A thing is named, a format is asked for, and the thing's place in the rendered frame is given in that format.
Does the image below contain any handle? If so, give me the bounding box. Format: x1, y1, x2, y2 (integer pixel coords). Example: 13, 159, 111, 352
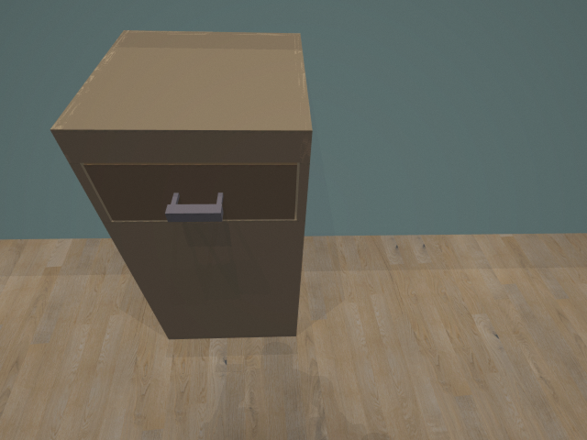
165, 192, 224, 222

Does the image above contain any cabinet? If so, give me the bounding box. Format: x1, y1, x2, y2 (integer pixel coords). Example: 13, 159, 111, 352
50, 30, 313, 339

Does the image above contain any drawer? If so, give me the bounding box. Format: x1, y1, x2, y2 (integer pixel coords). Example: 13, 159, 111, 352
84, 163, 297, 221

